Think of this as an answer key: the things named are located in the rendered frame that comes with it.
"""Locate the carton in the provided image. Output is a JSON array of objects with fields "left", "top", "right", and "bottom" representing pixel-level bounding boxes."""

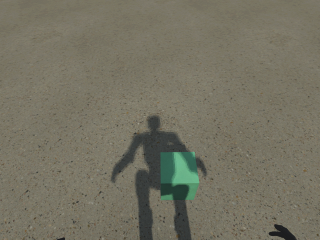
[{"left": 160, "top": 152, "right": 199, "bottom": 200}]

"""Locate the robot right hand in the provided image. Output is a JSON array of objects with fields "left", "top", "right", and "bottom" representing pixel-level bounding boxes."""
[{"left": 268, "top": 224, "right": 297, "bottom": 240}]

